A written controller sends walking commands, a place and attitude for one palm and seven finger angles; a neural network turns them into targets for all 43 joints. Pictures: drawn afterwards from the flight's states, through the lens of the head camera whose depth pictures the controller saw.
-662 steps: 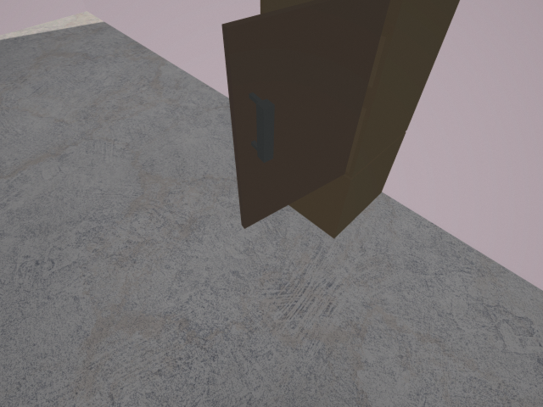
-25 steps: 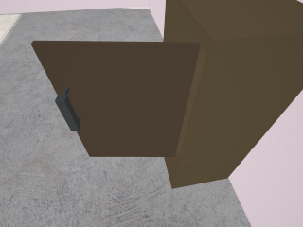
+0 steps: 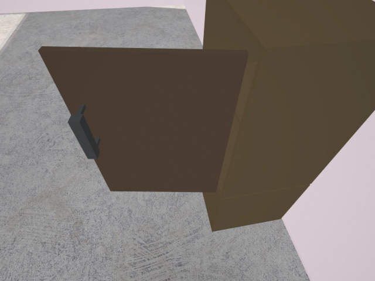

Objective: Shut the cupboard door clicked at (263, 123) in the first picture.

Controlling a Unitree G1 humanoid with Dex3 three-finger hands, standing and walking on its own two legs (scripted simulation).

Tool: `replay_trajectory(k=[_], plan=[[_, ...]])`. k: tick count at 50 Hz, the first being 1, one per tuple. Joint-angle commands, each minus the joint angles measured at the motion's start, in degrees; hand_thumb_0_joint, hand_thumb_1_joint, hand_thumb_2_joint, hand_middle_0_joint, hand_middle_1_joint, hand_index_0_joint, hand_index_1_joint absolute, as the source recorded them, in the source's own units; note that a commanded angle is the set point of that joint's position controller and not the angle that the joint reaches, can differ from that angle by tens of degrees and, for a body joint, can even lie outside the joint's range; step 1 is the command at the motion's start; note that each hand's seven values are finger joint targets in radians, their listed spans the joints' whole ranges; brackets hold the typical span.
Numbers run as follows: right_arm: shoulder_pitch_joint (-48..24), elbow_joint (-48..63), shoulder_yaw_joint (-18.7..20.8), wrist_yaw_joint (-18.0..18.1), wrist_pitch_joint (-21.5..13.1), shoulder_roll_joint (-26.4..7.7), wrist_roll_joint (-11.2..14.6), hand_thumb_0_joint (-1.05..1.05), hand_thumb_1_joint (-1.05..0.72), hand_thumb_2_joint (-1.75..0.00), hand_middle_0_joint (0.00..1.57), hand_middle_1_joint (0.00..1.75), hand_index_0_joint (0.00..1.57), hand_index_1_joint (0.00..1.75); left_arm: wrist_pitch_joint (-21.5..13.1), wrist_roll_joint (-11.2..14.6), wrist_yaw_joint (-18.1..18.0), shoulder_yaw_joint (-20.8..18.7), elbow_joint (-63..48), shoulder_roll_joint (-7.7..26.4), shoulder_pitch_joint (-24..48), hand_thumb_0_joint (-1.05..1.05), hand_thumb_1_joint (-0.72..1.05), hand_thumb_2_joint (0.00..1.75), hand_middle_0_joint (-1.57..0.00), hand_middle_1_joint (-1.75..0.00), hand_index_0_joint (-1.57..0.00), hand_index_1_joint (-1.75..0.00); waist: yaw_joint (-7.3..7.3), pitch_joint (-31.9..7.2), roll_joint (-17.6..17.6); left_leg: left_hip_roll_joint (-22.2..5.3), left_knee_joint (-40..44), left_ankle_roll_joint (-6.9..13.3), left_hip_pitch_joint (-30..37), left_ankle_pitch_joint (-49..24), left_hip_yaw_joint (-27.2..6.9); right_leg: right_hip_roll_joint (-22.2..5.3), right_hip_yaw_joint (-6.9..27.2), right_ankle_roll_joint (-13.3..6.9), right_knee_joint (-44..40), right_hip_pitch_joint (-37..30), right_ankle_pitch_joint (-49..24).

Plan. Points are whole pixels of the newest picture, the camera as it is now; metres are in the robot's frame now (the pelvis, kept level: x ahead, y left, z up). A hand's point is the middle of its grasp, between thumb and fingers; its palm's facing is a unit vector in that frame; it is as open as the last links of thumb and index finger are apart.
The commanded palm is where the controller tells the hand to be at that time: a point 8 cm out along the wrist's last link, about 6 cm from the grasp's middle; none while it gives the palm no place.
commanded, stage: shuffle to correct the standing spot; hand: left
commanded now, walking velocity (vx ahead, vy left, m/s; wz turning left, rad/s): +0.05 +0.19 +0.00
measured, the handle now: (88, 132) +0.45 +0.30 +0.03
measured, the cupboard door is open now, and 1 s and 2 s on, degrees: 79 79 79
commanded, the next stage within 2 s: come to a stop and stand still in 0.26 s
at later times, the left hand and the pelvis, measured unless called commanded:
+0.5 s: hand out of the picture +0.01 +0.23 -0.19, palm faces +0.08 -0.97 -0.22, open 7.3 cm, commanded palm none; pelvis +0.00 +0.04 -0.01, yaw +1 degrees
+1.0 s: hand out of the picture -0.02 +0.21 -0.18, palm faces +0.03 -0.98 -0.20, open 7.3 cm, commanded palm none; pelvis -0.03 +0.03 -0.01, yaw +1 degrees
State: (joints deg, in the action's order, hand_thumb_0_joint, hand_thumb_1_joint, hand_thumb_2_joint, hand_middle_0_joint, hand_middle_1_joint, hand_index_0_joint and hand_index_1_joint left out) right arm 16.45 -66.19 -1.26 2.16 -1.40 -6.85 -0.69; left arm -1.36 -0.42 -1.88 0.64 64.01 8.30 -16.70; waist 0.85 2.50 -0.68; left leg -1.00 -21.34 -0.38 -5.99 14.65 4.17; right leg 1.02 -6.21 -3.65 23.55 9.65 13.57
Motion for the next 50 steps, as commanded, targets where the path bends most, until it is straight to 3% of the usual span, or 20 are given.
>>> replay_trajectory(k=[1,5,11,13,15,17,19,21,24,28,31,33,36,37,38,39,40,44,47,50], plan=[[4.44,0.84,1.14,0.14,-0.61,-5.77,-0.01,0.0,-0.9,-0.9,0.2,0.3,0.2,0.3,-0.91,0.03,-0.29,-1.16,-1.42,5.89,-4.07,0.0,0.9,0.9,-0.2,-0.3,-0.2,-0.3,-0.02,0.46,1.23,-4.68,2.99,1.6,-3.33,-8.23,-4.59,-8.56,8.84,-0.01,-4.54,-2.04,-11.05],[5.03,1.56,1.26,-0.07,0.39,-4.79,-0.13,0.0,-0.9,-0.9,0.2,0.3,0.2,0.3,-0.68,-0.12,-0.7,-1.88,-1.7,6.55,-4.81,0.0,0.9,0.9,-0.2,-0.3,-0.2,-0.3,0.29,0.99,-0.6,-3.2,0.87,0.82,-6.29,-4.14,-3.06,-11.46,11.16,-1.03,-4.75,-2.72,-10.02],[4.68,3.58,2.25,-0.63,1.72,-4.59,-0.31,0.0,-0.9,-0.9,0.2,0.3,0.2,0.3,-0.09,-0.58,-1.01,-3.78,-3.09,8.9,-4.43,0.0,0.9,0.9,-0.2,-0.3,-0.2,-0.3,0.73,2.44,-6.17,-1.41,-6.98,0.25,-10.8,3.42,-1.65,-18.73,18.53,-5.28,-8.64,-0.16,-2.21],[4.96,4.02,2.55,-0.69,1.73,-4.33,-0.28,0.0,-0.9,-0.9,0.2,0.3,0.2,0.3,0.1,-0.78,-1.13,-4.53,-3.85,9.31,-3.62,0.0,0.9,0.9,-0.2,-0.3,-0.2,-0.3,0.52,2.32,-3.75,-1.8,-6.76,0.24,-9.95,3.1,-1.73,-19.78,18.33,-6.22,-7.17,1.51,-2.52],[5.92,4.28,2.68,-0.82,1.43,-4.26,-0.38,0.0,-0.9,-0.9,0.2,0.3,0.2,0.3,0.29,-0.74,-1.12,-4.91,-4.41,9.19,-2.59,0.0,0.9,0.9,-0.2,-0.3,-0.2,-0.3,-0.02,1.54,-4.07,-1.66,-4.41,0.44,-7.71,0.61,-1.7,-18.3,15.97,-5.41,-3.5,3.21,-5.84],[6.83,4.51,2.83,-0.76,1.1,-5.07,-0.38,0.0,-0.9,-0.9,0.2,0.3,0.2,0.3,0.77,-0.72,-1.0,-4.93,-5.22,8.57,-1.63,0.0,0.9,0.9,-0.2,-0.3,-0.2,-0.3,-0.33,-0.05,-0.58,-2.72,-1.33,1.19,-4.4,-4.99,-2.79,-14.59,11.31,-3.37,2.17,4.29,-6.89],[7.53,5.03,3.14,-0.42,0.8,-7.59,-0.67,0.0,-0.9,-0.9,0.2,0.3,0.2,0.3,1.5,-0.76,-0.79,-4.25,-6.31,5.57,-0.33,0.0,0.9,0.9,-0.2,-0.3,-0.2,-0.3,-0.42,0.26,10.17,-9.26,1.55,5.25,-2.61,-17.85,-10.8,-7.21,3.37,0.37,10.56,8.01,2.02],[7.49,5.28,2.65,0.27,0.31,-7.21,-0.67,0.0,-0.9,-0.9,0.2,0.3,0.2,0.3,2.08,-0.83,-0.92,-2.93,-6.41,3.22,0.9,0.0,0.9,0.9,-0.2,-0.3,-0.2,-0.3,-0.65,0.91,7.77,-13.3,4.23,9.36,-0.87,-28.76,-15.98,-4.39,3.18,2.23,17.37,11.34,13.22],[5.72,5.11,2.24,1.02,-0.83,-7.67,-0.68,0.0,-0.9,-0.9,0.2,0.3,0.2,0.3,1.83,-0.57,-0.76,-2.57,-5.21,3.43,0.38,0.0,0.9,0.9,-0.2,-0.3,-0.2,-0.3,0.17,-0.44,4.33,-14.16,2.21,10.89,2.16,-42.22,-15.22,-5.28,6.22,2.47,18.93,10.75,12.89],[3.76,3.79,2.13,1.23,-1.07,-6.91,-0.44,0.0,-0.9,-0.9,0.2,0.3,0.2,0.3,1.34,-0.12,-0.38,-2.23,-3.54,2.92,-0.6,0.0,0.9,0.9,-0.2,-0.3,-0.2,-0.3,0.49,-0.2,3.1,-11.22,0.63,7.95,1.28,-38.11,-11.85,-4.73,7.11,2.7,6.99,4.28,2.83],[3.39,2.79,2.12,1.01,-1.08,-6.29,-0.17,0.0,-0.9,-0.9,0.2,0.3,0.2,0.3,0.93,0.0,-0.35,-1.87,-2.04,4.1,-1.82,0.0,0.9,0.9,-0.2,-0.3,-0.2,-0.3,-0.07,0.55,2.02,-6.56,1.33,3.93,-1.91,-24.12,-9.31,-6.06,9.32,1.77,2.27,-0.51,-10.6],[3.35,2.05,2.25,0.88,-0.74,-5.82,-0.16,0.0,-0.9,-0.9,0.2,0.3,0.2,0.3,0.67,-0.06,-0.35,-1.81,-2.03,4.1,-1.2,0.0,0.9,0.9,-0.2,-0.3,-0.2,-0.3,-0.47,0.9,-2.36,-5.71,0.99,3.43,-2.14,-20.03,-7.9,-6.18,9.54,1.35,1.79,-1.11,-14.74],[3.46,0.82,1.9,0.64,-0.82,-5.28,-0.13,0.0,-0.9,-0.9,0.2,0.3,0.2,0.3,0.43,-0.01,-0.41,-1.69,-2.01,4.55,-0.88,0.0,0.9,0.9,-0.2,-0.3,-0.2,-0.3,-0.64,0.28,-0.77,-5.27,2.19,2.72,-1.21,-16.27,-6.72,-6.73,10.02,1.15,0.61,-1.08,-14.58],[0.13,4.79,2.57,0.14,-0.99,-9.98,0.64,0.0,-0.9,-0.9,0.2,0.3,0.2,0.3,-0.75,-0.94,-2.76,-1.66,-0.2,6.94,-5.2,0.0,0.9,0.9,-0.2,-0.3,-0.2,-0.3,0.28,-3.09,-3.02,-7.21,-9.72,1.3,-1.93,-34.22,-5.16,-8.37,10.22,3.04,2.88,-0.62,-35.86],[0.74,7.0,1.99,-0.1,-1.17,-9.28,0.39,0.0,-0.9,-0.9,0.2,0.3,0.2,0.3,-1.65,-0.93,-2.59,-2.04,-0.98,9.19,-6.34,0.0,0.9,0.9,-0.2,-0.3,-0.2,-0.3,-0.35,-5.48,1.76,-4.03,-12.63,-0.32,-3.93,-33.35,-3.04,-10.45,10.53,1.37,4.28,-6.04,-50.36],[5.09,6.4,1.85,-0.27,-1.44,-6.45,0.07,0.0,-0.9,-0.9,0.2,0.3,0.2,0.3,-1.9,-0.18,-2.36,-1.77,-1.97,8.45,-5.73,0.0,0.9,0.9,-0.2,-0.3,-0.2,-0.3,-2.19,-12.08,2.22,-3.27,-8.64,0.0,-3.17,-21.12,-3.95,-11.57,11.92,-0.46,8.09,-9.47,-49.55],[4.65,6.41,1.91,-0.11,-1.16,-6.21,0.1,0.0,-0.9,-0.9,0.2,0.3,0.2,0.3,-1.7,0.15,-2.0,-1.06,-2.62,7.51,-3.7,0.0,0.9,0.9,-0.2,-0.3,-0.2,-0.3,-2.13,-13.19,1.76,-3.37,-7.36,0.69,-2.54,-17.97,-4.44,-11.21,11.37,-0.36,7.76,-9.14,-44.4],[3.47,7.08,1.69,-0.08,-0.02,-6.79,-0.03,0.0,-0.9,-0.9,0.2,0.3,0.2,0.3,-0.72,-0.1,-1.13,-0.17,-3.34,5.82,-1.97,0.0,0.9,0.9,-0.2,-0.3,-0.2,-0.3,-2.06,-0.24,-1.01,-4.59,-2.91,1.87,-5.95,-10.68,-6.28,-7.95,11.38,0.0,2.53,0.17,-20.78],[1.71,7.73,1.62,-0.65,0.33,-7.4,0.0,0.0,-0.9,-0.9,0.2,0.3,0.2,0.3,-0.09,-0.26,-0.73,-0.04,-3.81,6.15,-1.8,0.0,0.9,0.9,-0.2,-0.3,-0.2,-0.3,-1.68,4.3,0.51,-4.01,0.62,2.15,-8.1,0.17,-7.44,-6.92,12.75,0.18,-2.09,4.53,-0.05],[2.33,8.03,1.73,-1.04,0.59,-7.97,-0.23,0.0,-0.9,-0.9,0.2,0.3,0.2,0.3,-0.02,-0.39,-0.54,-0.21,-4.4,6.77,-2.66,0.0,0.9,0.9,-0.2,-0.3,-0.2,-0.3,-1.77,5.37,0.19,-3.38,1.86,2.29,-9.08,5.3,-7.88,-6.5,13.37,0.26,-4.31,6.62,8.21]])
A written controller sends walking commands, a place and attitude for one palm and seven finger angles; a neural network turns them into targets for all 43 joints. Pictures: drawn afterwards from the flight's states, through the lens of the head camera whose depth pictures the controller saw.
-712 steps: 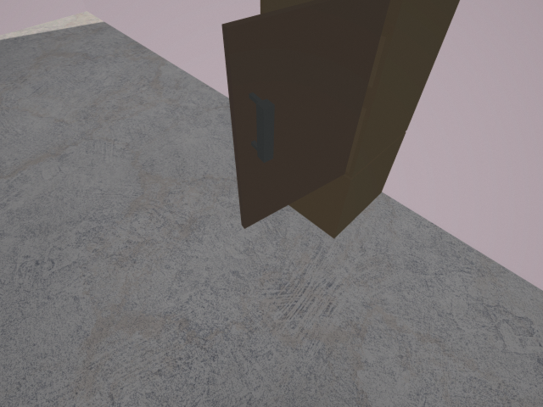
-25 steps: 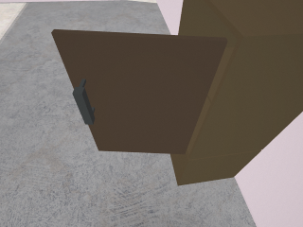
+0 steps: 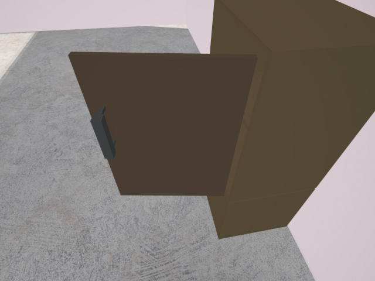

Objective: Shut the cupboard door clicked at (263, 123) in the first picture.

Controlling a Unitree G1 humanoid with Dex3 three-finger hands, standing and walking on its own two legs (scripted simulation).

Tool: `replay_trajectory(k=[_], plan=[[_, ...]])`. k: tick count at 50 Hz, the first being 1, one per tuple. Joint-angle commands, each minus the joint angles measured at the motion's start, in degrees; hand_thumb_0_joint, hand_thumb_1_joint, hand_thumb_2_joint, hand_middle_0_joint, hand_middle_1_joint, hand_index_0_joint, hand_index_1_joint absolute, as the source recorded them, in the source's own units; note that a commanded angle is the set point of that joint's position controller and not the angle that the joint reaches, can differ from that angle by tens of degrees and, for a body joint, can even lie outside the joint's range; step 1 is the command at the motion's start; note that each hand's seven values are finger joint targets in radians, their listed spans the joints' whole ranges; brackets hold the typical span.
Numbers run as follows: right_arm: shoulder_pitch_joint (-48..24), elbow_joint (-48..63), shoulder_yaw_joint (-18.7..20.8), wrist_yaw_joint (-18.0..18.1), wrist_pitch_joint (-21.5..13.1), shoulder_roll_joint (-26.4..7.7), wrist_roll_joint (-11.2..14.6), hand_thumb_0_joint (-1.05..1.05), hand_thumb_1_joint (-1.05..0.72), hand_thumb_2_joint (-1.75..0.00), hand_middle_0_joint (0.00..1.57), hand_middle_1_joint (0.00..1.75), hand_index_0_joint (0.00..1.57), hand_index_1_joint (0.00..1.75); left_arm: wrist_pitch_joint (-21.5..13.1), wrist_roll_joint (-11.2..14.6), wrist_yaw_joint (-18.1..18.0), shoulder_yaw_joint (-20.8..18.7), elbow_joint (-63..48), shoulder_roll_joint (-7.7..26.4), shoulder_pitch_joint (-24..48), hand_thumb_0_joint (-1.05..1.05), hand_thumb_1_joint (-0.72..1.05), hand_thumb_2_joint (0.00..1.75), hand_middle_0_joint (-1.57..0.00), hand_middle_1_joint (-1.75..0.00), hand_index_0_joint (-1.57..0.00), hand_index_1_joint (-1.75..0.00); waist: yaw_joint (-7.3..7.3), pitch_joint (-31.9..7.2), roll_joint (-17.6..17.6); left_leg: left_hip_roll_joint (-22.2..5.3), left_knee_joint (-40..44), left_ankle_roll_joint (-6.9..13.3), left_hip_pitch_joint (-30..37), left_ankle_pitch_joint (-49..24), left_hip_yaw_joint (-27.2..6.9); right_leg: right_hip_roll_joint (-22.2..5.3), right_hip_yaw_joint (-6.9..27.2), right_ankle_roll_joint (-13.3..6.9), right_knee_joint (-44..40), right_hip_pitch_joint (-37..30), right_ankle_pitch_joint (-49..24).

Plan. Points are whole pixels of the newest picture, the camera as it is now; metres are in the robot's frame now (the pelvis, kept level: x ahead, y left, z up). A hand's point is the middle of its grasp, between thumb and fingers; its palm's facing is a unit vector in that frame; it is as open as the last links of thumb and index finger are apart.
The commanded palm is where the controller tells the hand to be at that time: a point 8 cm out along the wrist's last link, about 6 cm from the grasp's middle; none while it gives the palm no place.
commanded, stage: come to a stop and stand still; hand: left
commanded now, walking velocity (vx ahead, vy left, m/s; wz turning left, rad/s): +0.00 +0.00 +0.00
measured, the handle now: (106, 132) +0.48 +0.25 +0.04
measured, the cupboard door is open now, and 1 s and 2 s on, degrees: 79 79 79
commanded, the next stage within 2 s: look again from close up in 0.38 s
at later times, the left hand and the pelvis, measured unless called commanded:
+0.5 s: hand out of the picture -0.06 +0.17 -0.18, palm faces +0.03 -0.99 -0.15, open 7.3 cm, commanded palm none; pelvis -0.02 +0.01 +0.00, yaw +1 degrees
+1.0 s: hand out of the picture -0.02 +0.18 -0.17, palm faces +0.03 -0.99 -0.16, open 7.3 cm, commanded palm none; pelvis -0.01 +0.02 +0.01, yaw +0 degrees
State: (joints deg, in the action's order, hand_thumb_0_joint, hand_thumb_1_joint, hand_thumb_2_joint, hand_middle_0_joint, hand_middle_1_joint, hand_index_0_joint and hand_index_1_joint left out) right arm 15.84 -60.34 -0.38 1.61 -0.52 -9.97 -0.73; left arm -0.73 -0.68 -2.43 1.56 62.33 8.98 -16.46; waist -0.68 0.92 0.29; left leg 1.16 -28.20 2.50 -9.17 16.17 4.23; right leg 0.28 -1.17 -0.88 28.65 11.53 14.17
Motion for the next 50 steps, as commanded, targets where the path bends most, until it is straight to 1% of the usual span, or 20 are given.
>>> replay_trajectory(k=[1,2,3,6,8,9,13,15,16,18,23,24,26,29,32,34,42,47,48,50], plan=[[3.27,2.22,0.99,-0.58,-0.17,-5.06,-0.26,0.0,-0.9,-0.9,0.2,0.3,0.2,0.3,-0.59,-0.18,0.07,-1.17,-2.93,6.04,-3.24,0.0,0.9,0.9,-0.2,-0.3,-0.2,-0.3,-0.3,7.15,-1.78,-5.4,8.94,-0.49,-6.08,5.35,-7.89,-5.66,8.51,-2.4,-10.01,5.71,10.03],[3.76,2.27,1.03,-0.63,-0.12,-5.42,-0.35,0.0,-0.9,-0.9,0.2,0.3,0.2,0.3,-0.51,-0.22,0.13,-1.29,-3.12,5.98,-3.32,0.0,0.9,0.9,-0.2,-0.3,-0.2,-0.3,-0.44,7.42,-1.55,-5.38,9.37,-0.4,-6.53,6.6,-8.17,-5.48,8.6,-2.32,-10.05,6.46,11.54],[3.91,2.2,1.15,-0.68,-0.13,-5.24,-0.32,0.0,-0.9,-0.9,0.2,0.3,0.2,0.3,-0.48,-0.29,0.13,-1.35,-3.47,6.14,-3.84,0.0,0.9,0.9,-0.2,-0.3,-0.2,-0.3,-0.25,7.31,-0.72,-5.51,9.99,-0.17,-6.84,6.77,-8.17,-5.34,8.08,-2.23,-10.08,6.23,10.81],[4.48,2.23,1.15,-0.73,-0.1,-5.38,-0.42,0.0,-0.9,-0.9,0.2,0.3,0.2,0.3,-0.45,-0.34,0.17,-1.56,-3.67,5.71,-4.93,0.0,0.9,0.9,-0.2,-0.3,-0.2,-0.3,-0.27,6.53,-1.16,-5.41,10.15,-0.14,-7.92,8.64,-8.55,-5.34,8.19,-2.03,-9.97,6.34,12.38],[5.04,2.07,1.15,-0.69,-0.16,-5.15,-0.36,0.0,-0.9,-0.9,0.2,0.3,0.2,0.3,-0.48,-0.34,0.21,-1.63,-3.88,5.69,-5.5,0.0,0.9,0.9,-0.2,-0.3,-0.2,-0.3,-0.1,6.21,-1.29,-5.53,10.58,0.05,-8.38,8.79,-8.7,-5.13,7.66,-1.94,-9.91,5.87,11.71],[4.99,1.88,1.15,-0.71,-0.24,-5.13,-0.37,0.0,-0.9,-0.9,0.2,0.3,0.2,0.3,-0.5,-0.36,0.21,-1.62,-3.65,5.34,-5.98,0.0,0.9,0.9,-0.2,-0.3,-0.2,-0.3,0.07,6.03,-0.46,-5.47,10.58,0.03,-8.69,8.97,-8.84,-5.25,7.73,-1.89,-9.64,5.7,11.37],[6.13,0.76,0.95,-0.62,-0.5,-4.32,-0.17,0.0,-0.9,-0.9,0.2,0.3,0.2,0.3,-0.74,-0.27,0.24,-1.54,-3.08,4.91,-6.98,0.0,0.9,0.9,-0.2,-0.3,-0.2,-0.3,0.19,5.26,-2.0,-5.52,10.44,0.13,-8.42,7.35,-8.79,-5.43,7.68,-1.95,-9.84,4.94,9.86],[6.48,0.07,0.81,-0.61,-0.6,-4.17,-0.15,0.0,-0.9,-0.9,0.2,0.3,0.2,0.3,-0.8,-0.21,0.2,-1.44,-2.66,4.53,-7.07,0.0,0.9,0.9,-0.2,-0.3,-0.2,-0.3,0.18,5.73,-1.92,-5.49,10.45,0.02,-8.98,7.01,-8.9,-5.68,7.74,-2.0,-9.57,4.98,9.46],[6.67,-0.15,0.78,-0.57,-0.7,-4.08,-0.14,0.0,-0.9,-0.9,0.2,0.3,0.2,0.3,-0.82,-0.18,0.21,-1.41,-2.42,4.22,-7.45,0.0,0.9,0.9,-0.2,-0.3,-0.2,-0.3,0.21,5.71,-0.76,-5.6,10.67,-0.01,-8.83,6.88,-9.05,-5.62,7.67,-2.0,-9.44,5.06,8.84],[7.18,-0.76,0.7,-0.46,-0.81,-3.8,-0.06,0.0,-0.9,-0.9,0.2,0.3,0.2,0.3,-0.85,-0.16,0.2,-1.4,-2.09,4.12,-7.7,0.0,0.9,0.9,-0.2,-0.3,-0.2,-0.3,0.4,5.4,-0.4,-6.12,11.52,0.08,-9.27,7.06,-9.39,-5.32,6.72,-1.9,-8.8,3.7,6.53],[7.15,-1.81,0.54,-0.29,-1.23,-3.49,0.18,0.0,-0.9,-0.9,0.2,0.3,0.2,0.3,-0.95,-0.14,0.12,-1.11,-1.06,3.37,-8.07,0.0,0.9,0.9,-0.2,-0.3,-0.2,-0.3,0.71,4.76,-0.6,-6.64,12.43,0.14,-9.12,5.53,-9.89,-5.41,5.8,-1.74,-7.59,1.52,1.64],[7.08,-1.92,0.52,-0.26,-1.33,-3.63,0.15,0.0,-0.9,-0.9,0.2,0.3,0.2,0.3,-0.97,-0.12,0.09,-1.07,-0.97,3.05,-8.19,0.0,0.9,0.9,-0.2,-0.3,-0.2,-0.3,0.76,4.45,0.03,-6.59,12.29,0.11,-8.9,4.82,-9.85,-5.5,5.83,-1.72,-7.26,1.17,0.54],[7.1,-2.3,0.47,-0.21,-1.43,-3.31,0.23,0.0,-0.9,-0.9,0.2,0.3,0.2,0.3,-1.07,-0.06,0.01,-0.99,-0.68,2.86,-8.16,0.0,0.9,0.9,-0.2,-0.3,-0.2,-0.3,0.72,4.01,-0.6,-6.61,11.9,0.01,-7.89,2.78,-9.35,-5.7,5.73,-1.72,-7.24,0.87,-1.16],[6.88,-2.66,0.44,-0.15,-1.39,-3.14,0.26,0.0,-0.9,-0.9,0.2,0.3,0.2,0.3,-0.97,-0.09,-0.07,-0.93,-0.67,2.71,-7.61,0.0,0.9,0.9,-0.2,-0.3,-0.2,-0.3,0.7,5.36,-0.13,-6.73,12.36,-0.07,-8.09,2.7,-9.48,-5.62,5.5,-1.63,-7.26,1.12,-1.79],[6.39,-2.67,0.51,-0.17,-1.4,-3.05,0.27,0.0,-0.9,-0.9,0.2,0.3,0.2,0.3,-1.0,-0.12,-0.08,-0.99,-0.67,2.62,-7.73,0.0,0.9,0.9,-0.2,-0.3,-0.2,-0.3,0.75,4.84,-0.28,-6.67,12.42,-0.12,-7.31,2.47,-9.24,-5.75,5.6,-1.48,-7.46,0.96,-2.32],[6.17,-2.75,0.6,-0.14,-1.34,-3.15,0.27,0.0,-0.9,-0.9,0.2,0.3,0.2,0.3,-0.91,-0.19,-0.13,-1.0,-0.78,2.57,-7.16,0.0,0.9,0.9,-0.2,-0.3,-0.2,-0.3,0.63,5.49,-0.15,-6.85,12.8,-0.19,-7.58,2.81,-9.32,-5.6,5.46,-1.4,-7.38,1.13,-2.32],[5.13,-2.88,0.58,-0.1,-1.48,-3.14,0.29,0.0,-0.9,-0.9,0.2,0.3,0.2,0.3,-1.02,-0.13,-0.13,-1.06,-1.02,2.73,-6.47,0.0,0.9,0.9,-0.2,-0.3,-0.2,-0.3,0.53,4.02,-1.17,-6.66,12.02,-0.22,-4.93,-2.08,-8.67,-6.02,5.61,-1.23,-7.68,0.39,-5.2],[4.32,-3.04,0.53,-0.07,-1.66,-3.42,0.34,0.0,-0.9,-0.9,0.2,0.3,0.2,0.3,-1.03,-0.08,-0.16,-1.14,-1.09,3.08,-6.38,0.0,0.9,0.9,-0.2,-0.3,-0.2,-0.3,0.68,2.94,-0.56,-6.78,11.74,-0.2,-3.16,-5.5,-8.22,-6.31,5.38,-0.98,-7.68,-0.56,-7.25],[4.41,-3.12,0.52,-0.05,-1.6,-3.22,0.43,0.0,-0.9,-0.9,0.2,0.3,0.2,0.3,-1.06,-0.14,-0.17,-1.14,-1.18,3.21,-6.28,0.0,0.9,0.9,-0.2,-0.3,-0.2,-0.3,0.68,3.13,-1.51,-6.83,11.57,-0.12,-3.29,-6.01,-8.11,-6.23,5.28,-0.97,-7.92,-0.86,-7.42],[4.07,-3.21,0.5,-0.05,-1.61,-3.53,0.34,0.0,-0.9,-0.9,0.2,0.3,0.2,0.3,-0.98,-0.07,-0.17,-1.13,-1.14,3.16,-6.14,0.0,0.9,0.9,-0.2,-0.3,-0.2,-0.3,0.6,3.24,-0.72,-6.84,11.79,-0.28,-2.92,-5.96,-8.12,-6.33,5.35,-0.93,-7.91,-0.55,-7.14]])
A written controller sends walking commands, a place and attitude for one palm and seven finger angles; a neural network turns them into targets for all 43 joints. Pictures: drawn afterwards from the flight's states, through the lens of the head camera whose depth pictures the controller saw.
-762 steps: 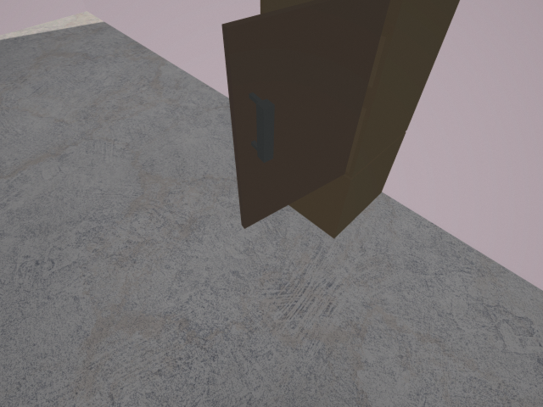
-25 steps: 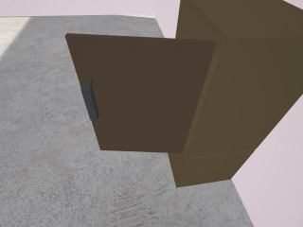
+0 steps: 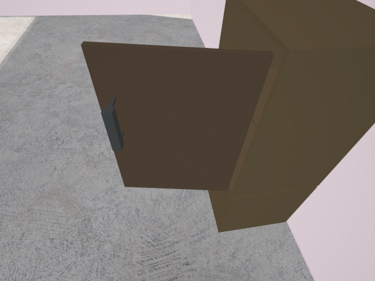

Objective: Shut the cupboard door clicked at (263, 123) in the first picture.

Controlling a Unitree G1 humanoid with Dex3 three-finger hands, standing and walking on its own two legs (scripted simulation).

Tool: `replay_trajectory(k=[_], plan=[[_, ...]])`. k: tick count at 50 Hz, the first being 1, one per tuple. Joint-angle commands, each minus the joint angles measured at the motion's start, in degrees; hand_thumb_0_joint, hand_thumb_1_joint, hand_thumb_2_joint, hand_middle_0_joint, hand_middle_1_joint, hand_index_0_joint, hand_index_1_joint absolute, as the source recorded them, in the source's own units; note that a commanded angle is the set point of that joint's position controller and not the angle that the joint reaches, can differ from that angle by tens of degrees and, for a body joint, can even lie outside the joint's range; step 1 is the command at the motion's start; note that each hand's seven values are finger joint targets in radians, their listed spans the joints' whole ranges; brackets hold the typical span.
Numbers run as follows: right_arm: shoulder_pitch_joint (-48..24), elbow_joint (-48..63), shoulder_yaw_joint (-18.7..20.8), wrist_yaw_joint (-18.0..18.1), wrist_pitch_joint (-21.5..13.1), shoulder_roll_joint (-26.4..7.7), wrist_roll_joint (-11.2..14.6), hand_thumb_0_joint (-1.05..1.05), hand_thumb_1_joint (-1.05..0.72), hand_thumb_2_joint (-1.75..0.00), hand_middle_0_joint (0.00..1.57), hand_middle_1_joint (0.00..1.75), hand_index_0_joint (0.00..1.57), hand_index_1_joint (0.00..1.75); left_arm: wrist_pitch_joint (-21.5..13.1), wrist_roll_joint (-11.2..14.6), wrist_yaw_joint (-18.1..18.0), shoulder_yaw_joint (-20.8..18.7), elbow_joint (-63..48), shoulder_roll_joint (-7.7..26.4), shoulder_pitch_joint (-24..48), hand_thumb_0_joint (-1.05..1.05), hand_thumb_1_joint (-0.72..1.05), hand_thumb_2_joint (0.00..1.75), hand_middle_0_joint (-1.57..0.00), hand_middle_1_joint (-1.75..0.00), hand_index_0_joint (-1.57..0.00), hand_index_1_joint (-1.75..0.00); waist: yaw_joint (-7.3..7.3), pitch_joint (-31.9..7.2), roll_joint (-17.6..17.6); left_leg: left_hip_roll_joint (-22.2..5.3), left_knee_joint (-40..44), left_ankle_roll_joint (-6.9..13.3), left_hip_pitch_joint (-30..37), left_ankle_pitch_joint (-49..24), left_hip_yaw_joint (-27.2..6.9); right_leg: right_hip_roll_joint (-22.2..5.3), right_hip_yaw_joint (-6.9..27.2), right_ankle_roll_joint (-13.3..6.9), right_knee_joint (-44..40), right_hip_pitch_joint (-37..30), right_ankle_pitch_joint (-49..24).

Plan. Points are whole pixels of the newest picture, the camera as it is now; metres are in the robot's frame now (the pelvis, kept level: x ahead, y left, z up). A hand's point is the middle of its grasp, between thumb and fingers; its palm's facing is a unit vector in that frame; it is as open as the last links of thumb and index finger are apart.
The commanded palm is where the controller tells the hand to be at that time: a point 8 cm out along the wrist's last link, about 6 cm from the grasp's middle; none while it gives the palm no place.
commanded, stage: shuffle to correct the standing spot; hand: left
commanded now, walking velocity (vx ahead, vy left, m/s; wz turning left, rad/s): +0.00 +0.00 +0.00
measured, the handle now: (115, 124) +0.49 +0.23 +0.03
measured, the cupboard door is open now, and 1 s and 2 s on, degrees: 79 79 79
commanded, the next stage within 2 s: come to a stop and stand still in 0.22 s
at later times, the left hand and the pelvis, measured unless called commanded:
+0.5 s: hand out of the picture +0.00 +0.17 -0.19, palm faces +0.04 -0.99 -0.15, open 7.3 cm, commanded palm none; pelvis +0.05 +0.01 -0.01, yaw +0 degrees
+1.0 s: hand out of the picture +0.05 +0.19 -0.17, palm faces +0.00 -0.97 -0.25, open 7.3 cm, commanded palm none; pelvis -0.01 +0.00 -0.01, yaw +0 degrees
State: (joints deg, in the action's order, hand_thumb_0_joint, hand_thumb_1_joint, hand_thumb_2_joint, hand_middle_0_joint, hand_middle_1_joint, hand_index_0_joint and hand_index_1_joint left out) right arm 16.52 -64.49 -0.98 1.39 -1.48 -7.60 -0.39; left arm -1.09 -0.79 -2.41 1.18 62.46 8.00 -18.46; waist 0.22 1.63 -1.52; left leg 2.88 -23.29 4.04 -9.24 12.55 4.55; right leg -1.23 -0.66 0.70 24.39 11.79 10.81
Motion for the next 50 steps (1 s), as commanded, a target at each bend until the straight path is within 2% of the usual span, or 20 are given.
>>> replay_trajectory(k=[1,5,11,16,18,20,22,23,25,29,33,36,37,38,39,40,42,45,47,50], plan=[[3.23,0.89,1.03,0.17,-0.62,-6.02,0.01,0.0,-0.9,-0.9,0.2,0.3,0.2,0.3,-0.63,0.06,-0.17,-0.73,-1.26,4.23,-4.14,0.0,0.9,0.9,-0.2,-0.3,-0.2,-0.3,-0.27,2.42,1.36,-8.54,6.87,-1.86,-2.74,-2.38,-8.46,-4.8,4.9,-2.49,-3.76,-0.93,-3.83],[3.0,0.77,1.05,0.15,-0.49,-5.93,0.04,0.0,-0.9,-0.9,0.2,0.3,0.2,0.3,-0.53,0.04,-0.16,-0.72,-1.22,4.38,-3.97,0.0,0.9,0.9,-0.2,-0.3,-0.2,-0.3,-0.19,3.45,0.58,-8.54,7.54,-1.91,-3.33,-0.82,-8.56,-4.8,4.76,-2.43,-4.02,-0.78,-3.05],[4.02,1.32,1.71,-0.33,0.79,-7.53,-0.6,0.0,-0.9,-0.9,0.2,0.3,0.2,0.3,0.15,-0.88,0.6,-1.85,-2.03,4.64,-5.08,0.0,0.9,0.9,-0.2,-0.3,-0.2,-0.3,0.28,7.6,2.39,-8.62,9.31,-0.31,-9.22,21.68,-10.67,-3.28,3.91,-3.62,-1.73,2.34,15.12],[4.42,2.89,1.74,-0.44,0.32,-6.4,-0.62,0.0,-0.9,-0.9,0.2,0.3,0.2,0.3,-0.32,-0.62,0.9,-2.83,-2.56,5.01,-7.78,0.0,0.9,0.9,-0.2,-0.3,-0.2,-0.3,0.84,7.5,-1.48,-6.16,2.28,-0.07,-10.55,16.97,-7.97,-5.79,8.79,-6.08,-3.47,1.84,17.44],[5.13,2.94,1.28,-0.2,-0.06,-5.07,-0.44,0.0,-0.9,-0.9,0.2,0.3,0.2,0.3,-0.43,-0.33,0.64,-2.81,-2.48,5.03,-7.54,0.0,0.9,0.9,-0.2,-0.3,-0.2,-0.3,0.23,6.88,-3.65,-5.16,0.02,-0.68,-8.86,8.71,-5.77,-6.9,9.76,-6.64,-3.62,1.48,11.09],[7.14,1.85,0.76,0.24,-0.87,-4.86,-0.29,0.0,-0.9,-0.9,0.2,0.3,0.2,0.3,-0.53,-0.17,0.26,-2.35,-2.48,3.81,-6.52,0.0,0.9,0.9,-0.2,-0.3,-0.2,-0.3,-0.67,3.87,0.06,-7.27,0.9,-0.7,-2.83,-6.55,-6.87,-4.72,5.57,-5.2,2.26,1.33,-4.19],[9.22,0.37,0.72,1.16,-1.44,-6.06,-0.04,0.0,-0.9,-0.9,0.2,0.3,0.2,0.3,-0.44,0.05,-0.28,-1.58,-1.93,2.49,-6.1,0.0,0.9,0.9,-0.2,-0.3,-0.2,-0.3,-0.82,-0.01,5.04,-10.62,0.41,-0.54,4.01,-33.88,-8.27,-2.94,1.37,-2.8,5.95,0.44,-8.86],[8.89,0.18,0.68,1.62,-1.45,-5.96,0.15,0.0,-0.9,-0.9,0.2,0.3,0.2,0.3,-0.32,0.26,-0.62,-1.46,-1.78,2.44,-6.34,0.0,0.9,0.9,-0.2,-0.3,-0.2,-0.3,-0.43,0.86,6.55,-11.17,-0.57,-0.58,4.76,-45.39,-8.34,-2.8,1.77,-2.16,4.83,-0.1,-9.9],[8.18,0.56,0.96,2.14,-1.29,-6.53,0.38,0.0,-0.9,-0.9,0.2,0.3,0.2,0.3,-0.11,0.59,-1.11,-1.82,-1.1,3.67,-7.32,0.0,0.9,0.9,-0.2,-0.3,-0.2,-0.3,0.01,-0.35,4.35,-10.89,-1.8,-1.78,6.55,-52.39,-8.29,-3.23,2.36,-2.18,3.9,-2.14,-14.09],[6.72,1.67,1.91,2.28,-0.64,-6.31,0.43,0.0,-0.9,-0.9,0.2,0.3,0.2,0.3,0.45,0.51,-1.3,-2.39,-2.66,4.35,-5.67,0.0,0.9,0.9,-0.2,-0.3,-0.2,-0.3,-0.22,-0.57,3.52,-10.67,-1.33,-1.78,6.44,-47.28,-7.87,-3.94,2.9,-2.1,4.98,-1.75,-17.07],[4.86,2.14,2.45,2.11,-0.32,-6.02,0.22,0.0,-0.9,-0.9,0.2,0.3,0.2,0.3,1.05,0.4,-1.16,-2.58,-4.4,3.98,-3.13,0.0,0.9,0.9,-0.2,-0.3,-0.2,-0.3,-0.23,-0.55,3.7,-11.89,0.24,-0.16,6.15,-41.31,-9.16,-3.09,3.02,-1.74,5.45,0.32,-7.38],[3.05,2.41,2.33,1.61,-0.24,-5.66,0.0,0.0,-0.9,-0.9,0.2,0.3,0.2,0.3,1.02,0.21,-0.85,-2.44,-4.3,4.25,-2.8,0.0,0.9,0.9,-0.2,-0.3,-0.2,-0.3,0.2,-0.14,2.26,-10.26,1.27,-0.42,1.99,-26.62,-8.63,-3.92,4.17,-1.99,2.81,-2.0,-9.68],[0.11,6.62,2.95,1.06,-0.31,-10.49,1.01,0.0,-0.9,-0.9,0.2,0.3,0.2,0.3,0.13,-0.64,-2.51,-2.52,-2.41,7.53,-4.74,0.0,0.9,0.9,-0.2,-0.3,-0.2,-0.3,0.34,-4.06,2.54,-12.24,-8.13,-3.55,4.76,-47.44,-7.84,-4.73,2.0,-0.79,3.75,0.37,-19.65],[0.18,8.83,2.52,0.8,-0.39,-10.46,0.57,0.0,-0.9,-0.9,0.2,0.3,0.2,0.3,-0.58,-0.39,-2.29,-2.83,-3.7,9.57,-4.63,0.0,0.9,0.9,-0.2,-0.3,-0.2,-0.3,0.2,-5.06,4.89,-9.8,-10.57,-5.52,2.54,-45.95,-6.49,-6.14,1.98,-2.45,4.11,-3.93,-27.89],[4.06,8.36,2.87,0.67,-0.95,-8.37,-0.03,0.0,-0.9,-0.9,0.2,0.3,0.2,0.3,-0.87,0.12,-1.94,-2.86,-4.5,8.87,-3.75,0.0,0.9,0.9,-0.2,-0.3,-0.2,-0.3,-1.15,-10.82,5.07,-8.76,-7.89,-5.94,2.77,-37.3,-7.41,-6.86,3.91,-4.44,9.14,-6.86,-27.84],[3.11,8.54,2.62,0.81,-0.6,-8.41,-0.18,0.0,-0.9,-0.9,0.2,0.3,0.2,0.3,-0.72,0.48,-1.64,-2.18,-5.21,8.07,-2.34,0.0,0.9,0.9,-0.2,-0.3,-0.2,-0.3,-0.73,-11.76,3.39,-9.15,-7.19,-4.01,2.52,-30.21,-7.49,-7.04,3.89,-4.32,7.74,-6.62,-23.71],[1.25,9.53,2.45,0.62,0.24,-7.94,-0.03,0.0,-0.9,-0.9,0.2,0.3,0.2,0.3,-0.29,0.35,-0.98,-1.6,-6.08,7.78,0.46,0.0,0.9,0.9,-0.2,-0.3,-0.2,-0.3,-1.27,-4.94,-0.18,-8.65,-2.84,-2.67,-1.11,-13.27,-8.03,-6.37,5.04,-4.07,3.75,-2.19,-14.02],[-1.19,10.2,2.44,0.0,0.42,-9.56,-0.42,0.0,-0.9,-0.9,0.2,0.3,0.2,0.3,0.37,-0.01,-0.33,-1.39,-6.93,8.31,2.26,0.0,0.9,0.9,-0.2,-0.3,-0.2,-0.3,-0.62,4.34,1.87,-9.01,3.17,-1.45,-6.92,-0.97,-10.59,-3.93,5.37,-3.75,0.69,2.21,2.0],[-1.75,10.85,2.68,-0.51,0.55,-10.66,-0.59,0.0,-0.9,-0.9,0.2,0.3,0.2,0.3,0.49,-0.33,-0.02,-1.45,-7.28,9.09,1.93,0.0,0.9,0.9,-0.2,-0.3,-0.2,-0.3,-0.51,6.72,1.08,-8.49,6.53,-1.41,-10.19,11.28,-11.69,-3.28,6.06,-3.74,-1.01,3.37,8.51],[-1.54,10.88,2.88,-0.9,0.88,-11.29,-0.86,0.0,-0.9,-0.9,0.2,0.3,0.2,0.3,0.51,-0.56,0.24,-1.76,-7.82,9.71,0.31,0.0,0.9,0.9,-0.2,-0.3,-0.2,-0.3,-0.33,6.02,0.61,-7.65,7.0,-1.32,-10.95,15.91,-10.8,-3.23,6.73,-3.47,-2.46,4.19,13.47]])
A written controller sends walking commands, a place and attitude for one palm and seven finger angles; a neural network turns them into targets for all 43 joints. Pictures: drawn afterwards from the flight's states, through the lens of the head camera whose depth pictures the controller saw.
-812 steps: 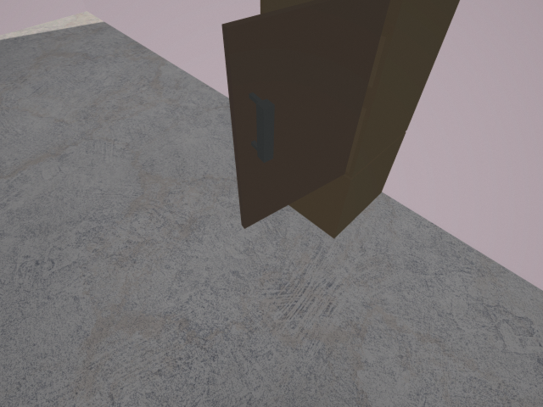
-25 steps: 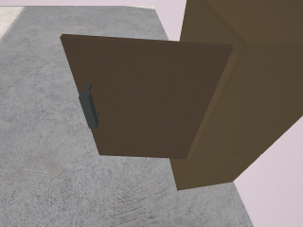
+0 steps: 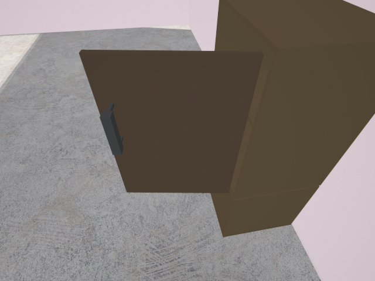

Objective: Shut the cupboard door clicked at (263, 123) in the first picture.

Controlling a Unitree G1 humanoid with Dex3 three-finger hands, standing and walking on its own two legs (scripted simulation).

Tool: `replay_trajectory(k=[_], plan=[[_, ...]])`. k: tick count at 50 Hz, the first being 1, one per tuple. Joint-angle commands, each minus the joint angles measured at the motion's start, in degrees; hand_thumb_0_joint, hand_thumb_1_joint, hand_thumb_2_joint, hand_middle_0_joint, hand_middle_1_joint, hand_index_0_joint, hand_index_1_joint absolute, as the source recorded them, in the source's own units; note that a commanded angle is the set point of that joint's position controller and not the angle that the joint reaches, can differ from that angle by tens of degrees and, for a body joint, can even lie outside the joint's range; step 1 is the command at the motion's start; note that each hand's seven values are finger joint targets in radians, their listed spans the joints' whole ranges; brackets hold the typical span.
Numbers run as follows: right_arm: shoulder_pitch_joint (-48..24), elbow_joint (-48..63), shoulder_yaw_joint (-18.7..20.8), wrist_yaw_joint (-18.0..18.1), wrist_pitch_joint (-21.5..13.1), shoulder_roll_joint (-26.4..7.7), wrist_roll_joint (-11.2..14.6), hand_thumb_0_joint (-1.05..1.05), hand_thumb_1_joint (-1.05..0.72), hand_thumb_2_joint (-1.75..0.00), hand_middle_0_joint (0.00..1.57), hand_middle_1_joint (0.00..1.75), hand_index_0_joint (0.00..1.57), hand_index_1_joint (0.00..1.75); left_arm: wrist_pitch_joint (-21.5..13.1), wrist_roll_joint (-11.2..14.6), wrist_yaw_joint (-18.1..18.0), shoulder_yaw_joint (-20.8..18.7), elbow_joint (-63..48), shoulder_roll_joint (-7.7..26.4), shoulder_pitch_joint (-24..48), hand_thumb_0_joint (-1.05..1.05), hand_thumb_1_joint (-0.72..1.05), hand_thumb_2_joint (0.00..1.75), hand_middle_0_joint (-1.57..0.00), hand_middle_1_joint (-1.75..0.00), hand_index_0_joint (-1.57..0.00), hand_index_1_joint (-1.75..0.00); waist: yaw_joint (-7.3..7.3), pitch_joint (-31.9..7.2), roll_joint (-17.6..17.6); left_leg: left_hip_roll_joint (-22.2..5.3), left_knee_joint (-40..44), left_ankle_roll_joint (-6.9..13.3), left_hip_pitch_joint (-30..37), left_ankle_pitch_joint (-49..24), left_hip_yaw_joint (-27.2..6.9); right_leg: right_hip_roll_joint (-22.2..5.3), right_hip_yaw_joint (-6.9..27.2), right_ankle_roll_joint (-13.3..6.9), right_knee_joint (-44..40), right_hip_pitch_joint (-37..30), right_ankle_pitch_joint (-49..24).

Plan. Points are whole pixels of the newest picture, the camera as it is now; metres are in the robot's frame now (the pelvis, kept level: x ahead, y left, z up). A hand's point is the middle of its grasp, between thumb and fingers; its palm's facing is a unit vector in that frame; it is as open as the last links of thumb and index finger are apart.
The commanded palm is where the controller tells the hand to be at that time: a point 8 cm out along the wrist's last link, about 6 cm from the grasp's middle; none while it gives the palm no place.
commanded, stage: come to a stop and stand still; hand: left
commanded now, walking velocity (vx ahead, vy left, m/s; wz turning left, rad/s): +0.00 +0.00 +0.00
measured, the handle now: (114, 128) +0.50 +0.24 +0.04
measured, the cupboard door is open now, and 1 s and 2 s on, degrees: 79 79 79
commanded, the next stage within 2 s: look again from close up in 0.32 s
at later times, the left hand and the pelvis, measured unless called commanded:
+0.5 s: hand out of the picture -0.05 +0.16 -0.18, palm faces +0.03 -0.99 -0.17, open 7.3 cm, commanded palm none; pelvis -0.02 -0.01 +0.00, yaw +1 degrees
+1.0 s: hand out of the picture -0.01 +0.16 -0.17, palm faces +0.03 -0.99 -0.15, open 7.3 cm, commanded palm +0.09 +0.21 -0.07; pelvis +0.00 +0.00 +0.01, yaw +1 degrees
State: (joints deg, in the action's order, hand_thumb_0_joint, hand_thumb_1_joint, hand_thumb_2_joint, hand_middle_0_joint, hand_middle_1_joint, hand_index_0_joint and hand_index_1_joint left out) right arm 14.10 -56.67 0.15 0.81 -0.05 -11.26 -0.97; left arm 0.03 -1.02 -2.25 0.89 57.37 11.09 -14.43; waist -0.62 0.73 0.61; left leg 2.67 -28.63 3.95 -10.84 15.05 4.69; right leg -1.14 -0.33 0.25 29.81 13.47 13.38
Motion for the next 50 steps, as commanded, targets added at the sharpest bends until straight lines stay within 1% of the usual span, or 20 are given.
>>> replay_trajectory(k=[1,4,6,7,8,12,15,17,18,22,29,31,33,34,36,42,45,47,49,50], plan=[[1.3,2.94,1.77,-0.38,-0.5,-7.57,-0.32,0.0,-0.9,-0.9,0.2,0.3,0.2,0.3,-0.7,-0.31,0.11,-1.56,-2.89,6.69,-3.96,0.0,0.9,0.9,-0.2,-0.3,-0.2,-0.3,0.32,6.1,-2.48,-7.05,11.77,-1.21,-8.47,12.85,-10.66,-3.55,7.07,-3.04,-8.66,3.19,12.39],[2.89,2.51,1.79,-0.46,-0.26,-7.32,-0.35,0.0,-0.9,-0.9,0.2,0.3,0.2,0.3,-0.88,-0.27,0.14,-1.77,-3.35,7.2,-4.13,0.0,0.9,0.9,-0.2,-0.3,-0.2,-0.3,-0.34,5.13,-4.58,-6.08,9.36,-1.31,-6.6,11.38,-9.13,-4.46,8.76,-3.23,-11.33,5.83,16.85],[3.97,1.82,1.66,-0.44,-0.29,-7.09,-0.4,0.0,-0.9,-0.9,0.2,0.3,0.2,0.3,-1.03,-0.11,0.22,-1.98,-3.49,7.36,-4.06,0.0,0.9,0.9,-0.2,-0.3,-0.2,-0.3,-0.83,4.66,-4.15,-5.57,7.94,-1.59,-5.28,9.37,-8.49,-5.17,9.73,-3.62,-12.29,7.53,17.88],[4.34,1.56,1.62,-0.4,-0.39,-6.95,-0.37,0.0,-0.9,-0.9,0.2,0.3,0.2,0.3,-1.13,-0.03,0.26,-1.99,-3.45,7.37,-4.06,0.0,0.9,0.9,-0.2,-0.3,-0.2,-0.3,-0.88,4.26,-3.16,-5.65,7.82,-1.64,-4.77,8.59,-8.44,-5.2,9.89,-3.71,-12.37,7.64,17.38],[4.83,1.17,1.54,-0.36,-0.44,-6.51,-0.34,0.0,-0.9,-0.9,0.2,0.3,0.2,0.3,-1.1,-0.03,0.26,-1.99,-3.42,7.26,-4.16,0.0,0.9,0.9,-0.2,-0.3,-0.2,-0.3,-0.95,3.85,-1.9,-6.02,8.72,-1.56,-4.77,8.96,-8.8,-4.82,8.99,-3.59,-11.97,7.06,16.52],[4.89,-0.14,1.16,-0.31,-0.87,-6.17,-0.17,0.0,-0.9,-0.9,0.2,0.3,0.2,0.3,-1.28,0.02,0.38,-1.62,-1.72,6.12,-5.93,0.0,0.9,0.9,-0.2,-0.3,-0.2,-0.3,-0.03,4.32,-1.52,-6.88,10.66,-1.44,-7.73,9.99,-10.16,-4.34,8.11,-3.18,-10.79,4.35,13.25],[5.54,-1.46,0.82,-0.21,-1.02,-5.68,0.0,0.0,-0.9,-0.9,0.2,0.3,0.2,0.3,-1.37,0.05,0.37,-1.3,-0.36,5.21,-7.15,0.0,0.9,0.9,-0.2,-0.3,-0.2,-0.3,0.23,4.52,-1.43,-7.21,11.56,-1.41,-8.48,9.98,-10.59,-4.3,7.62,-3.04,-10.48,3.04,11.54],[5.95,-2.48,0.69,-0.16,-1.09,-5.23,0.09,0.0,-0.9,-0.9,0.2,0.3,0.2,0.3,-1.38,0.1,0.36,-1.13,0.47,4.8,-7.6,0.0,0.9,0.9,-0.2,-0.3,-0.2,-0.3,0.39,4.81,-0.44,-7.29,12.14,-1.46,-9.18,10.84,-10.86,-4.37,7.4,-2.97,-10.49,2.52,11.36],[6.25,-2.78,0.68,-0.12,-1.04,-4.98,0.16,0.0,-0.9,-0.9,0.2,0.3,0.2,0.3,-1.4,0.05,0.33,-1.13,0.76,4.75,-8.06,0.0,0.9,0.9,-0.2,-0.3,-0.2,-0.3,0.52,4.98,-1.29,-7.45,12.23,-1.4,-9.16,10.66,-10.74,-4.26,7.03,-2.87,-10.67,2.18,10.88],[7.28,-4.27,0.55,-0.02,-1.03,-4.33,0.23,0.0,-0.9,-0.9,0.2,0.3,0.2,0.3,-1.47,0.13,0.23,-0.91,2.04,3.74,-8.69,0.0,0.9,0.9,-0.2,-0.3,-0.2,-0.3,0.43,5.13,-1.5,-7.15,11.96,-1.56,-9.43,10.49,-10.83,-4.49,7.13,-2.79,-10.78,2.13,11.0],[7.4,-5.56,0.38,0.29,-1.49,-3.22,0.46,0.0,-0.9,-0.9,0.2,0.3,0.2,0.3,-1.66,0.11,0.02,-0.51,3.41,2.08,-9.29,0.0,0.9,0.9,-0.2,-0.3,-0.2,-0.3,0.64,4.62,0.52,-8.22,13.61,-1.56,-8.89,8.64,-11.58,-4.06,5.42,-2.61,-9.01,-0.28,3.38],[7.14,-5.8,0.32,0.33,-1.64,-2.78,0.55,0.0,-0.9,-0.9,0.2,0.3,0.2,0.3,-1.79,0.13,-0.06,-0.41,3.65,1.78,-9.56,0.0,0.9,0.9,-0.2,-0.3,-0.2,-0.3,0.86,4.22,-0.4,-8.04,13.19,-1.58,-8.24,6.65,-11.19,-4.33,5.36,-2.56,-9.03,-1.11,1.29],[7.28,-6.07,0.33,0.38,-1.62,-2.46,0.65,0.0,-0.9,-0.9,0.2,0.3,0.2,0.3,-1.85,0.13,-0.13,-0.32,3.79,1.64,-9.31,0.0,0.9,0.9,-0.2,-0.3,-0.2,-0.3,0.6,4.29,-1.76,-8.04,12.9,-1.61,-6.89,4.95,-10.82,-4.34,5.27,-2.55,-9.38,-0.75,0.79],[7.15,-6.08,0.36,0.41,-1.66,-2.48,0.62,0.0,-0.9,-0.9,0.2,0.3,0.2,0.3,-1.85,0.15,-0.18,-0.28,3.83,1.29,-9.16,0.0,0.9,0.9,-0.2,-0.3,-0.2,-0.3,0.58,4.61,-1.37,-8.05,12.85,-1.67,-6.66,4.46,-10.72,-4.39,5.31,-2.5,-9.3,-0.32,0.33],[6.69,-6.25,0.3,0.41,-1.71,-2.35,0.61,0.0,-0.9,-0.9,0.2,0.3,0.2,0.3,-1.87,0.15,-0.21,-0.32,3.83,1.18,-9.23,0.0,0.9,0.9,-0.2,-0.3,-0.2,-0.3,0.69,4.34,-0.49,-7.98,12.9,-1.76,-6.3,4.24,-10.57,-4.51,5.18,-2.39,-9.39,-0.68,-0.27],[6.03,-6.51,0.27,0.5,-1.86,-2.12,0.63,0.0,-0.9,-0.9,0.2,0.3,0.2,0.3,-1.99,0.16,-0.32,-0.37,3.65,1.07,-8.52,0.0,0.9,0.9,-0.2,-0.3,-0.2,-0.3,0.48,3.62,-2.07,-7.87,12.23,-1.85,-4.14,-0.3,-9.94,-4.75,5.33,-2.33,-9.49,-1.25,-3.09],[5.38,-6.58,0.14,0.51,-1.89,-2.35,0.7,0.0,-0.9,-0.9,0.2,0.3,0.2,0.3,-1.87,0.19,-0.31,-0.31,3.6,1.37,-8.15,0.0,0.9,0.9,-0.2,-0.3,-0.2,-0.3,0.68,4.31,-0.84,-7.92,12.6,-1.88,-4.25,-0.86,-9.86,-4.8,5.14,-2.18,-9.58,-1.68,-3.59],[5.27,-6.57,0.15,0.52,-1.99,-2.47,0.67,0.0,-0.9,-0.9,0.2,0.3,0.2,0.3,-1.94,0.23,-0.3,-0.34,3.61,1.48,-8.22,0.0,0.9,0.9,-0.2,-0.3,-0.2,-0.3,0.7,2.97,-0.87,-7.93,12.4,-1.88,-3.22,-2.48,-9.78,-4.92,4.99,-2.15,-9.5,-2.55,-4.74],[4.8,-6.65,0.1,0.56,-1.88,-2.58,0.69,0.0,-0.9,-0.9,0.2,0.3,0.2,0.3,-1.81,0.2,-0.29,-0.32,3.67,1.59,-8.01,0.0,0.9,0.9,-0.2,-0.3,-0.2,-0.3,0.69,3.97,-0.66,-8.0,12.7,-1.91,-3.49,-1.82,-9.73,-4.89,4.93,-2.12,-9.81,-2.19,-4.22],[-0.58,-2.47,-0.03,0.28,-2.16,-4.61,0.98,0.0,-0.9,-0.9,0.2,0.3,0.2,0.3,-2.09,-0.69,-2.16,-0.37,5.97,3.68,-10.32,0.0,0.9,0.9,-0.2,-0.3,-0.2,-0.3,2.58,5.39,2.7,-8.85,3.53,-3.37,-4.87,-6.41,-6.02,-6.0,3.69,-1.76,-8.21,0.37,-7.56]])
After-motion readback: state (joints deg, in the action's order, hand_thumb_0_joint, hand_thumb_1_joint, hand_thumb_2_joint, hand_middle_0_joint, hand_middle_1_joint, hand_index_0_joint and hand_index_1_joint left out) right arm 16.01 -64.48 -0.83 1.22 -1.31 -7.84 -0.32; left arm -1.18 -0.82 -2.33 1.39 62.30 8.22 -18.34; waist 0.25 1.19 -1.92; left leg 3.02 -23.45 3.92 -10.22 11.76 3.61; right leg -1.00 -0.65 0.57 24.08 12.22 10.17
